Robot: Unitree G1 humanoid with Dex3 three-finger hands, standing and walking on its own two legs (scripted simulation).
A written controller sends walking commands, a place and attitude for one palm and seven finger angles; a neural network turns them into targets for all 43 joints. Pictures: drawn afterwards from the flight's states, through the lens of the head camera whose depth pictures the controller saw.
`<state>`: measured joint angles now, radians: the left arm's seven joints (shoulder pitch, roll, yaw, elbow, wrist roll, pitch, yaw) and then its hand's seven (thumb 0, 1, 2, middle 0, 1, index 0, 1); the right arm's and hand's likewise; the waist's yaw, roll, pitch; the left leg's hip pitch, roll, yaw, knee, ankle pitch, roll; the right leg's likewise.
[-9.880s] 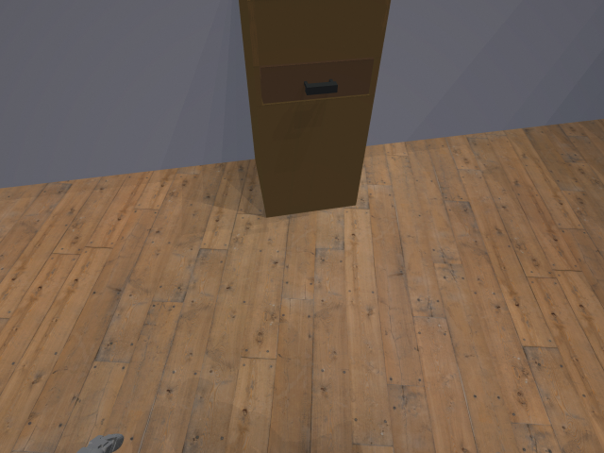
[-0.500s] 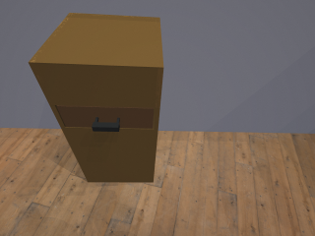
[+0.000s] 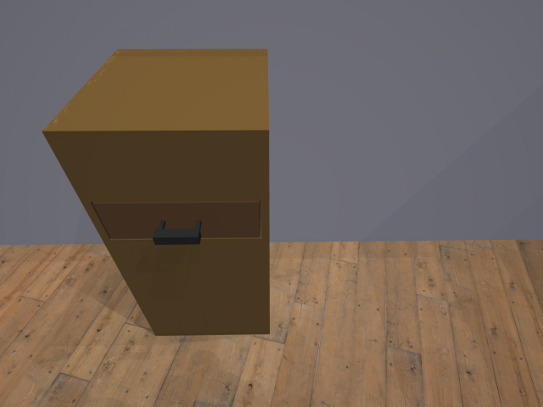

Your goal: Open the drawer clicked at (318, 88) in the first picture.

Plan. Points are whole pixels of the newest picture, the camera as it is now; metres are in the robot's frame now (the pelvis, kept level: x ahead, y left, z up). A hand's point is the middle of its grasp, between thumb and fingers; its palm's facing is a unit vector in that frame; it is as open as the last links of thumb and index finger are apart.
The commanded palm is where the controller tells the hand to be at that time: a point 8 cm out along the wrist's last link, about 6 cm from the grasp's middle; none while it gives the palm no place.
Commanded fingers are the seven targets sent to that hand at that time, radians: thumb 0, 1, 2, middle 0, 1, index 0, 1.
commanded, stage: look again from close up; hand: left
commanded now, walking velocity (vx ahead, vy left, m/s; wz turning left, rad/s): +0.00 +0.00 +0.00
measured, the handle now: (179, 230) +0.54 +0.26 -0.12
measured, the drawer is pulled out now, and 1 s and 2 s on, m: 0.00 0.00 0.00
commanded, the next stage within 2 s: raise the hand with hooked fingers in 0.06 s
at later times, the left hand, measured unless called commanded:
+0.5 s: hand (162, 374) +0.18 +0.17 -0.02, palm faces +0.03 -0.33 -0.94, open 8.1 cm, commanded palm +0.12 +0.21 -0.02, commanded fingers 0.00 0.48 0.72 -0.23 -0.57 -0.23 -0.57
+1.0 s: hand (145, 334) +0.23 +0.21 -0.01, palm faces +0.00 -0.16 -0.99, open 11.1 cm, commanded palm +0.20 +0.22 +0.05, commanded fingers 0.00 -0.10 0.47 -0.27 -0.94 -0.27 -0.94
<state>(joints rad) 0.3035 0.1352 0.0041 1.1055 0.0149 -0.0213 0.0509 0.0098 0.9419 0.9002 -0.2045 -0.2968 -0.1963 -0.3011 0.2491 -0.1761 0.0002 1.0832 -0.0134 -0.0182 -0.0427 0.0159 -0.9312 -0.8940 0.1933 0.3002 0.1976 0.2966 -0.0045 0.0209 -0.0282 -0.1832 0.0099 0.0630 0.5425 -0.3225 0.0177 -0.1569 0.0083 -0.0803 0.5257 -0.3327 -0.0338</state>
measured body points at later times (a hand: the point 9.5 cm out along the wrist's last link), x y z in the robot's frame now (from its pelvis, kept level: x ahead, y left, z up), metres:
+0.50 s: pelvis -0.07 +0.00 -0.02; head -0.08 -0.04 +0.42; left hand +0.17 +0.19 +0.03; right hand +0.11 -0.25 -0.11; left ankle -0.02 +0.10 -0.73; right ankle -0.03 -0.09 -0.73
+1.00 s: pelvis -0.02 +0.00 -0.02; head +0.00 -0.03 +0.43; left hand +0.23 +0.22 +0.04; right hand +0.19 -0.21 -0.11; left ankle -0.02 +0.10 -0.73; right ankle -0.03 -0.09 -0.73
